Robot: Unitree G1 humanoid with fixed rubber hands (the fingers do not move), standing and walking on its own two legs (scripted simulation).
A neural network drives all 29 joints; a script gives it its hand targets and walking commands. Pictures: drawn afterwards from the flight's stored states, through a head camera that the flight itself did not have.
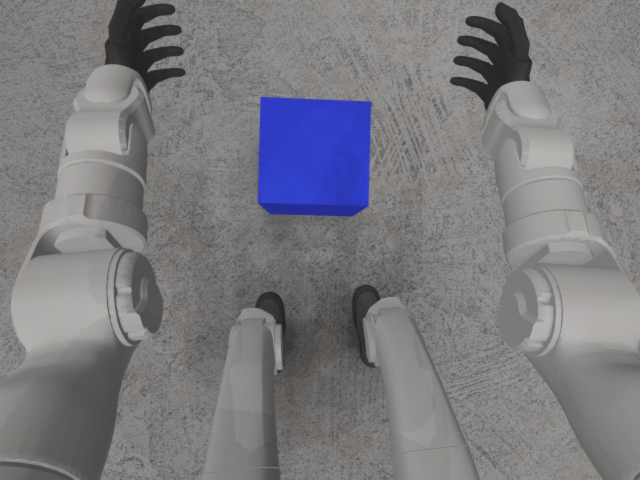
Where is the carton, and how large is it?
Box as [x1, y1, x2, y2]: [258, 97, 370, 215]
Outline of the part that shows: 261,97 258,202 269,213 353,215 367,206 370,102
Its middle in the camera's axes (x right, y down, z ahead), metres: -0.02 -0.17 +0.85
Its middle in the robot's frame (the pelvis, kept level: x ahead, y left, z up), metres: +0.52 -0.01 -0.52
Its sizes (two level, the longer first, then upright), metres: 0.210 0.200 0.250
